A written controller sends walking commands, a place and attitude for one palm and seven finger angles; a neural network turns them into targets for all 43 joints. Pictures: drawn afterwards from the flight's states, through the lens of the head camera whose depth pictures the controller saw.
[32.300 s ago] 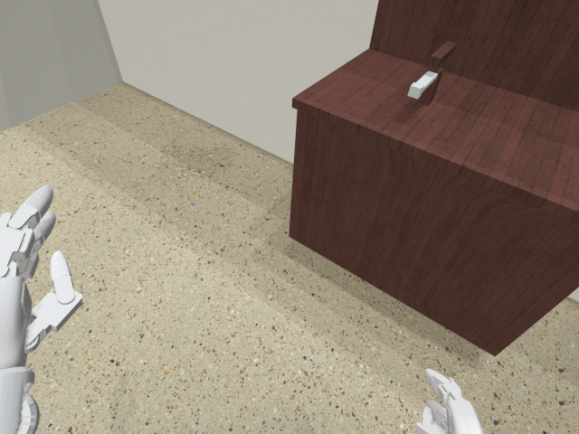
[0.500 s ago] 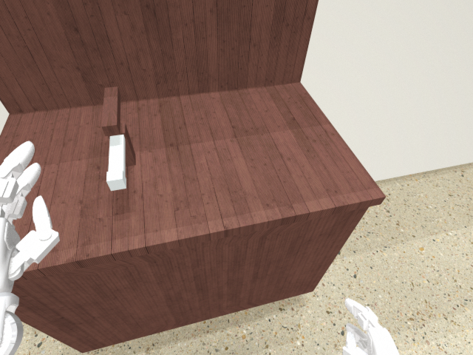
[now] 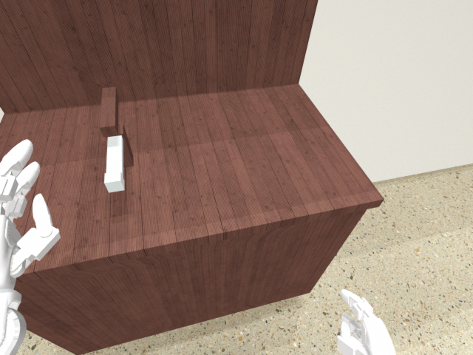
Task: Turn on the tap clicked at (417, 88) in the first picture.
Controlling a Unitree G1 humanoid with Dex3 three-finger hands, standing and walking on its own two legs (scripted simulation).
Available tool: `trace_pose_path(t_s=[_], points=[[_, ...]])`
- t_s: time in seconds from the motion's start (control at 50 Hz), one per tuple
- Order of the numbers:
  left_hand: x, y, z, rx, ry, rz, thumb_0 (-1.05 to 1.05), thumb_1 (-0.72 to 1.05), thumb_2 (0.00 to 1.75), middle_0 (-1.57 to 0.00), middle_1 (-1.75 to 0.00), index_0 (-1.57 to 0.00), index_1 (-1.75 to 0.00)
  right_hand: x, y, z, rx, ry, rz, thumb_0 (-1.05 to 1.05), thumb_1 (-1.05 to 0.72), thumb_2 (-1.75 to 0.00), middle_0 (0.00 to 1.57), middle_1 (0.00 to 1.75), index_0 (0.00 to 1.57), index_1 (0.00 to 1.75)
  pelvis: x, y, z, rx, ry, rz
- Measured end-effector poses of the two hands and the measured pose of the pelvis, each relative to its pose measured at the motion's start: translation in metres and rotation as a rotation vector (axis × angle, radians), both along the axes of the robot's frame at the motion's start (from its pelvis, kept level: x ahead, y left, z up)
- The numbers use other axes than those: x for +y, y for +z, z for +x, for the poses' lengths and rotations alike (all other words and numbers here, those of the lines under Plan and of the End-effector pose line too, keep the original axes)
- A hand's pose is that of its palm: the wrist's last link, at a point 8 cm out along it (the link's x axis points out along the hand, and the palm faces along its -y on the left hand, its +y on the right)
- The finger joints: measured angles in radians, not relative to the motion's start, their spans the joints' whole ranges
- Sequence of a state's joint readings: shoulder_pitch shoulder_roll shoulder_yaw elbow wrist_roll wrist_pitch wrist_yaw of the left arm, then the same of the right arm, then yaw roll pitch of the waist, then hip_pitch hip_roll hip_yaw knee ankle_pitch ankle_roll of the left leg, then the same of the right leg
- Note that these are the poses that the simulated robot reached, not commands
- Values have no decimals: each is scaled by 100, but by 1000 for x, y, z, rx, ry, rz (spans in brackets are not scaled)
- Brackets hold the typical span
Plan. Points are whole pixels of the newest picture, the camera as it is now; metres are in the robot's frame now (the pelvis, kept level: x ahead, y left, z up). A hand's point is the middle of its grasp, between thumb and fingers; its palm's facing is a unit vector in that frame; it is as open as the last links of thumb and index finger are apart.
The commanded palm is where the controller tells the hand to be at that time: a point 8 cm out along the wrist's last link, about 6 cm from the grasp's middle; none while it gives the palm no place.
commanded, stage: shuffle to correct the standing spot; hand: left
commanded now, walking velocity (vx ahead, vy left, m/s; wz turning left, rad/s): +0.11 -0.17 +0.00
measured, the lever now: (114, 181) +0.38 +0.27 +0.06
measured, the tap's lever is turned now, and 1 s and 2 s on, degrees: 0 0 0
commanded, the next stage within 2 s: come to a stop and stand still in 0.54 s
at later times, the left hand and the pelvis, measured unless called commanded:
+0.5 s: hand (124, 205) +0.26 +0.19 +0.16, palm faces +0.30 -0.88 -0.36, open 7.4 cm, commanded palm +0.20 +0.23 +0.18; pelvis +0.03 -0.04 -0.01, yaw -2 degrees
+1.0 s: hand (120, 230) +0.23 +0.18 +0.15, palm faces +0.34 -0.85 -0.39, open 7.4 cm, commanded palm +0.18 +0.22 +0.18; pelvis +0.02 -0.06 +0.00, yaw -1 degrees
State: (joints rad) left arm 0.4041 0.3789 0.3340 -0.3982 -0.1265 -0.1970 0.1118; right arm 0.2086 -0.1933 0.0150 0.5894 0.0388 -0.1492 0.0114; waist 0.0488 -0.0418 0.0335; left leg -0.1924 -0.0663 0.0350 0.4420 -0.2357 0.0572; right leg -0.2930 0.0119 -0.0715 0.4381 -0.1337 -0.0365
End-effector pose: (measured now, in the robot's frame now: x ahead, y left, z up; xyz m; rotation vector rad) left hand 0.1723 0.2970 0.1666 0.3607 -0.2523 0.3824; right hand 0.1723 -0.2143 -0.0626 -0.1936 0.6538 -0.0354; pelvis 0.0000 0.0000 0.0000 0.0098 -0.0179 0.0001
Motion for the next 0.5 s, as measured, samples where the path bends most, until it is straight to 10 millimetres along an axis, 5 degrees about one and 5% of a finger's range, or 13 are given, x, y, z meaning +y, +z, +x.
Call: trace_pose_path(t_s=[0.24, 0.5], points=[[-36, 7, 41, -11, -99, 25, 1, 89, 90, -21, -30, -20, -30, -23, -6, 1, 27, -75, 14, 1, -90, -90, 20, 30, 21, 30, -18, -3, 21, 6, -23, -3], [-66, 6, 53, 49, -107, 57, 1, 89, 90, -21, -30, -21, -30, -66, -10, 15, 35, -125, -18, 1, -90, -90, 20, 30, 20, 30, -43, -5, 34, 11, -33, -3]])
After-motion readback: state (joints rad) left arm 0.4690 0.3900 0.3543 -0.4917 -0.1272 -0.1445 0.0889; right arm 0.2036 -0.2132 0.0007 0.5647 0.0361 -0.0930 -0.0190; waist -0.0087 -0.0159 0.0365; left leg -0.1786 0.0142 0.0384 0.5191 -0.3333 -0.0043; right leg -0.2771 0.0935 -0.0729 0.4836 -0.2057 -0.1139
